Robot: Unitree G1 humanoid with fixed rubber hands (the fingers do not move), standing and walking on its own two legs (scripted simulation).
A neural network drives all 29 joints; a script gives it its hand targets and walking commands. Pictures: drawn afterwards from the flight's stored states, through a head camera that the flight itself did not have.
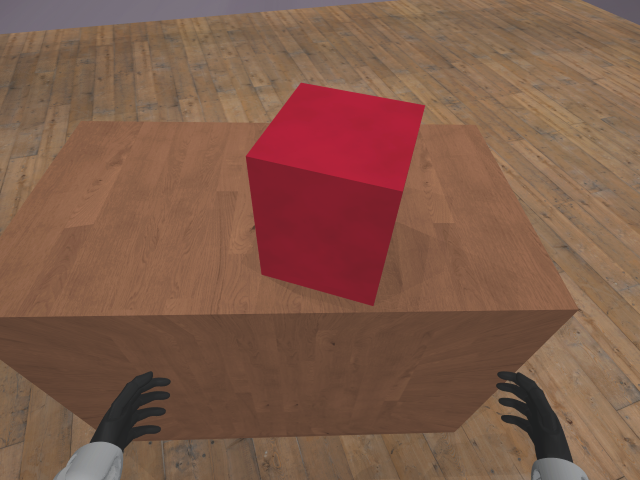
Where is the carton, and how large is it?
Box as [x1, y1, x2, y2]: [246, 83, 424, 305]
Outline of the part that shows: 300,83 246,155 261,273 373,305 424,105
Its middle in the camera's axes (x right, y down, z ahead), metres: +0.03 -0.07 +0.63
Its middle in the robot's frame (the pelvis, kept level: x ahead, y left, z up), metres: +0.51 -0.01 +0.05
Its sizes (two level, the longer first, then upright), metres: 0.210 0.200 0.250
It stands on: a pedestal, 0.71 m high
